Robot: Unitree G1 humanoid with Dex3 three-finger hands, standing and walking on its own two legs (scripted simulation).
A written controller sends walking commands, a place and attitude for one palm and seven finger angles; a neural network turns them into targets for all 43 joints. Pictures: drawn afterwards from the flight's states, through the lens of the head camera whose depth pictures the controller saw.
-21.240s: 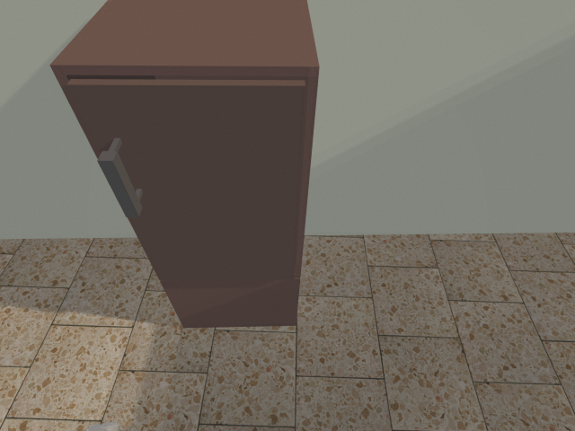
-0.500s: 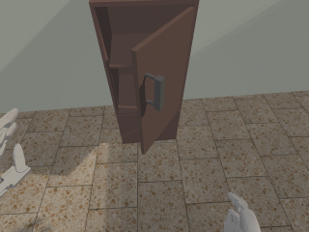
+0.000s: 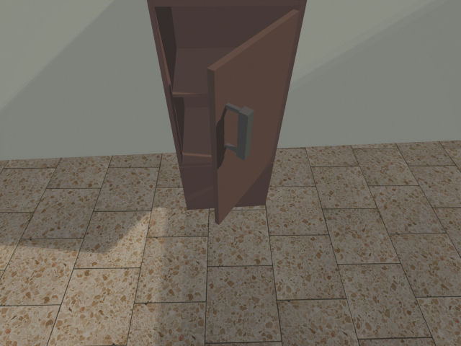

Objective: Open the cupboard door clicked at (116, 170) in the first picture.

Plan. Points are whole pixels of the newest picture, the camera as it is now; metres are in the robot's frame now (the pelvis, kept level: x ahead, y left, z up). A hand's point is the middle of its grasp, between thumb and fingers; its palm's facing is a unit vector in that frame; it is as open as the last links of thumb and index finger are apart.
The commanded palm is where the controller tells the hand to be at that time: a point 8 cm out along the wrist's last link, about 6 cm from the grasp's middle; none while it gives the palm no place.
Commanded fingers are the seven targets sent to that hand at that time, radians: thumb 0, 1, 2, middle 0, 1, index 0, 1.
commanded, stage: let the arm hang, fingers relaxed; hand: left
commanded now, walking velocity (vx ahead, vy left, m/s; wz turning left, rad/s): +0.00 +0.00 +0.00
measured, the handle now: (237, 131) +0.58 +0.02 +0.02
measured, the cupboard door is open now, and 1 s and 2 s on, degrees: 50 50 50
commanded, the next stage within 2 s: look to check the result in 0.58 s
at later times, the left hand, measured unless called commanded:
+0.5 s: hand out of the picture +0.00 +0.17 -0.18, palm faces +0.03 -0.99 -0.15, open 7.3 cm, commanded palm none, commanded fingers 0.00 0.90 0.90 -0.20 -0.30 -0.20 -0.30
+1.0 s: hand out of the picture +0.00 +0.17 -0.18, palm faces +0.03 -0.99 -0.16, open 7.4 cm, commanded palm none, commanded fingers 0.00 0.90 0.90 -0.20 -0.30 -0.20 -0.30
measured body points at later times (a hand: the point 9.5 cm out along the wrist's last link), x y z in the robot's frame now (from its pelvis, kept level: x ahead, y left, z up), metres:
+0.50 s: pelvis +0.00 +0.01 +0.00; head +0.01 +0.01 +0.45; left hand +0.00 +0.22 -0.16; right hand -0.02 -0.19 -0.17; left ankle +0.04 +0.12 -0.74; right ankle +0.00 -0.09 -0.74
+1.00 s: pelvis +0.01 +0.01 +0.00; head +0.03 +0.01 +0.45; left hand +0.00 +0.22 -0.16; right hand +0.00 -0.20 -0.16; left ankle +0.04 +0.12 -0.74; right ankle +0.00 -0.09 -0.74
